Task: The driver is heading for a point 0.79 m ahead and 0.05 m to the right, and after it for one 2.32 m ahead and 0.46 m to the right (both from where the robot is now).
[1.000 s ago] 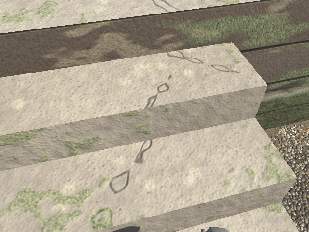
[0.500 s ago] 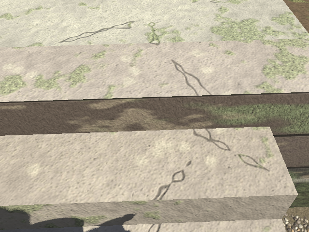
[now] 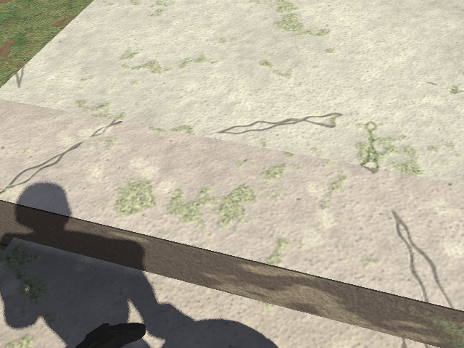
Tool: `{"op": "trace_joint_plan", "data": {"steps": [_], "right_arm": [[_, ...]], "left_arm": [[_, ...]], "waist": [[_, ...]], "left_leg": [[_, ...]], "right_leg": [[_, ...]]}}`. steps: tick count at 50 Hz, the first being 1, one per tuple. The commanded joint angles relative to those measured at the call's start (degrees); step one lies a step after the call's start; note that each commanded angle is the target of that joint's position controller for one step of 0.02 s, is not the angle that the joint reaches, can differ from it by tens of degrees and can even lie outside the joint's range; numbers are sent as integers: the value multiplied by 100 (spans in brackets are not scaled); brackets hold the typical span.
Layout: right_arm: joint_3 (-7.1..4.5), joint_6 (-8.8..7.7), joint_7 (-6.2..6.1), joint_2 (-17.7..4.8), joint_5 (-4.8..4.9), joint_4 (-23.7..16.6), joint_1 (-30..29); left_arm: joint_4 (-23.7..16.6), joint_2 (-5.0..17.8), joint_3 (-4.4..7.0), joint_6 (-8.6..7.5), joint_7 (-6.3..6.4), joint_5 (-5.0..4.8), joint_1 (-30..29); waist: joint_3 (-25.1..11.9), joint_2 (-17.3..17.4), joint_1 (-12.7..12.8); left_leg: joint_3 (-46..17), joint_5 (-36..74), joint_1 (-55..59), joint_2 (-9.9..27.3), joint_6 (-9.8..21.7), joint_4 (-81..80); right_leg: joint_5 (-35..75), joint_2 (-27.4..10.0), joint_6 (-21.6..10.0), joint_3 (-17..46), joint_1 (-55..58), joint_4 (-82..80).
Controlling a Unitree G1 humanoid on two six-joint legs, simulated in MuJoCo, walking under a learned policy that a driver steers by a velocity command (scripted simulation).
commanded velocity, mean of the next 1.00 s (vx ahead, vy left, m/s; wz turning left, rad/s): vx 0.49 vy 0.00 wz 0.13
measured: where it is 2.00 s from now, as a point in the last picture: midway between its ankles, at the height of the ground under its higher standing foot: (230, 156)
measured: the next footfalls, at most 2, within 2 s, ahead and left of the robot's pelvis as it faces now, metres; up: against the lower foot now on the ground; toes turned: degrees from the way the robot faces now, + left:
right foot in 0.34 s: +0.40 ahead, -0.10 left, +0.18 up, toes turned +4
left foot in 0.86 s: +0.73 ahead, +0.17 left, +0.36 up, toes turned +15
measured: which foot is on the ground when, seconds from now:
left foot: down 0.00-0.36, up 0.38-0.84, down 0.86-1.00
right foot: up 0.00-0.32, down 0.34-0.88, up 0.90-1.00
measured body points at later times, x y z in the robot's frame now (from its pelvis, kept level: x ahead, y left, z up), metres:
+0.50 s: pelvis +0.32 -0.04 +0.17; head +0.31 -0.03 +0.62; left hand +0.38 +0.23 +0.04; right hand +0.49 -0.25 +0.08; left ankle +0.21 +0.07 -0.31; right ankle +0.36 -0.10 -0.50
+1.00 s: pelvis +0.62 +0.07 +0.32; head +0.65 +0.06 +0.77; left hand +0.63 +0.33 +0.20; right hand +0.83 -0.12 +0.22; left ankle +0.69 +0.16 -0.32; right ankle +0.49 -0.07 -0.19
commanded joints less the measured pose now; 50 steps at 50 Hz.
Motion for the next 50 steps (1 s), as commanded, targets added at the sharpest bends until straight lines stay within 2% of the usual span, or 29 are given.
{"op": "trace_joint_plan", "data": {"steps": [1, 4, 7, 10, 13, 15, 16, 17, 18, 19, 20, 22, 24, 25, 27, 29, 32, 35, 37, 38, 39, 40, 41, 43, 44, 45, 46, 48, 50], "right_arm": [[56, -309, 64, -92, 57, -140, -97], [80, -473, 125, -273, -20, 188, 929], [121, -518, 136, -213, 56, 432, 1334], [97, -416, -197, -225, 201, 492, 1708], [72, -396, -388, -163, 240, 383, 1453], [-78, -474, -342, -591, 283, -81, 888], [-188, -627, -221, -941, 324, -134, 753], [-279, -756, -66, -1169, 378, -214, 467], [-254, -967, 27, -883, 298, -346, 432], [-147, -959, 296, 57, 340, -613, 739], [-97, -935, 365, 91, -25, -834, 823], [189, -755, 280, 762, -236, -1376, 106], [434, -545, 143, 996, -129, -1472, -80], [505, -432, 104, 1066, 1, -1501, -130], [577, -346, 17, 1092, -18, -1723, -573], [556, -295, 47, 721, -21, -1947, -1198], [507, -195, -75, 807, -96, -1935, -1541], [721, -252, -62, 1180, -87, -2486, -3010], [874, -239, 70, 1299, -23, -3033, -3877], [891, -209, 211, 1133, -28, -3032, -3778], [989, -191, 334, 1413, 6, -3216, -4028], [883, -146, 402, 1280, 165, -2805, -3388], [732, -101, 338, 1128, 174, -2533, -2548], [316, 59, 90, 230, 226, -1965, -81], [97, -97, -25, -254, 78, -1794, 440], [-126, -102, -48, -876, -63, -1730, 927], [-121, -5, -4, -819, 26, -1765, 67], [18, -242, 64, -160, 149, -1281, -809], [224, -444, 33, 541, 46, -590, -672]], "left_arm": [[-354, -251, -258, 185, 93, 52, 375], [-619, -536, -399, 286, 196, -34, -560], [-1147, -839, -609, 290, 128, 59, -1828], [-1342, -732, -640, 430, 23, -27, -2350], [-931, -774, -590, 507, -66, -99, -1610], [-545, -305, -351, 482, -5, -373, -453], [-380, 262, -124, 519, 66, -437, 179], [-291, 652, 57, 533, 106, -412, 567], [-143, 1035, 242, 504, 142, -278, 987], [256, 1475, 388, 561, 159, -251, 1104], [294, 1088, 405, 581, 169, -358, 845], [922, 149, 166, 369, 118, -394, 446], [1550, -304, 72, 169, 70, -154, 768], [1775, -343, 46, 97, 43, -115, 898], [2108, 8, 107, -38, -72, -233, 1324], [2009, 247, 98, -135, -102, -266, 964], [2280, 752, 199, -343, -35, -298, 1970], [2508, 685, 221, -221, 55, -199, 2848], [2667, 369, 154, -27, 215, -227, 3345], [2524, 517, 167, 56, 254, -257, 3200], [2433, 405, 174, 120, 323, -371, 3175], [2218, 469, 149, 142, 273, -402, 2664], [2060, 897, 191, 18, 149, -361, 2738], [1829, 1866, 463, -257, -118, -497, 2222], [1585, 1658, 498, -402, -288, -729, 2100], [1250, 1241, 499, -487, -447, -744, 1887], [1054, 942, 558, -454, -418, -450, 1660], [547, 359, 438, -204, -118, -295, 1282], [307, -52, 235, 89, 69, -182, 1173]], "waist": [[663, -340, 336], [267, 308, -187], [695, 90, -413], [362, 261, -763], [-501, 287, -319], [-1400, 601, 421], [-1726, 724, 795], [-1874, 720, 1126], [-1891, 347, 1301], [-1735, -2068, 764], [-1762, -992, 488], [0, 228, -170], [429, 401, -399], [626, 316, -486], [834, 131, -471], [1028, 188, -622], [407, -477, -243], [503, -305, 264], [542, -496, 485], [406, -366, 496], [333, -475, 588], [-37, -204, 284], [-836, -523, 43], [-2252, -1231, -1255], [-2555, -692, -1395], [-2993, 781, -1638], [-2864, 912, -1235], [-1250, -265, -412], [-70, -457, 189]], "left_leg": [[-2174, 580, 229, 1026, -46, -2687], [-2790, 1176, 1595, 1420, 52, -2973], [-2708, 53, 1494, 1236, -184, -3615], [-2650, 2182, 2129, 1401, 157, -4707], [-1496, 6018, 2885, 1578, 160, -4723], [-1383, 10070, 2590, 1864, 261, -3753], [-1503, 10987, 3048, 2061, 264, -2891], [-1344, 10958, 3110, 1890, 192, -1664], [-1503, 9073, 2356, 1506, 67, 188], [-1322, 1964, 2, -175, -489, 3026], [-1942, 1472, -672, -133, -476, 5039], [-1558, 1937, -2021, 260, -237, 6063], [-1763, 1912, -2541, 285, -87, 6755], [-1856, 1661, -2795, 298, -122, 6792], [-1803, 1043, -3667, 433, -149, 6794], [-1270, 1201, -3042, 651, -252, 4782], [-286, 783, -4102, 941, -208, 5961], [-44, -521, -5853, 1361, -81, 6010], [63, -879, -5739, 1555, -87, 5351], [479, -623, -4600, 1564, -202, 4079], [304, -465, -3000, 1613, -97, 2936], [985, -246, -1170, 1192, -91, 1860], [993, -462, 358, 741, -73, 2037], [235, -243, 2029, 609, 115, 1175], [-1732, -1239, 3267, 1659, 357, 218], [-4605, -1539, 3788, 3004, 906, -1936], [-5954, -1154, 3113, 3210, 1004, -3111], [-4347, 143, 1845, 3262, 774, -2650], [-2796, 1502, 723, 2934, 401, -2447]], "right_leg": [[-158, -91, 62, -272, -1603, -151], [-1007, 9, -41, -570, -3407, 2181], [-1279, 17, -158, -872, -3880, 1298], [-1370, 114, -61, -1468, -3136, -270], [-1790, 200, -404, -1637, -799, -2119], [-2207, 682, -567, -1601, 2067, -3745], [-2384, 750, -575, -1461, 2570, -4370], [-2600, 841, -593, -1247, 3181, -5519], [-3387, 352, -961, 263, 3846, -6422], [-1912, -1347, -1998, 4019, 4600, -8719], [-2844, -1402, -2002, 5348, 4144, -9611], [-4601, -1157, -1457, 3788, 2854, -9237], [-2757, -921, -979, 2053, 2388, -9157], [-2078, -827, -846, 1413, 2269, -9243], [-922, -789, -750, 696, 2713, -9533], [-723, -485, -546, -166, 2023, -10064], [1079, -757, -893, 107, 3813, -10246], [-273, -808, -803, 122, 5478, -10476], [-185, -731, -810, 285, 5620, -10899], [98, -646, -1021, 62, 5203, -11585], [712, -771, -1052, -23, 4509, -12134], [2054, -509, -1070, -384, 3889, -12015], [5599, -866, -1031, -394, 3972, -11126], [8348, -1016, -728, -416, 4779, -8559], [6871, -460, -370, -331, 3109, -6688], [1582, 684, -127, -159, 2159, -3947], [-509, 985, -27, 486, 1396, -1239], [-311, 351, -34, 32, 568, -310], [-791, 209, -172, 145, 173, -382]]}}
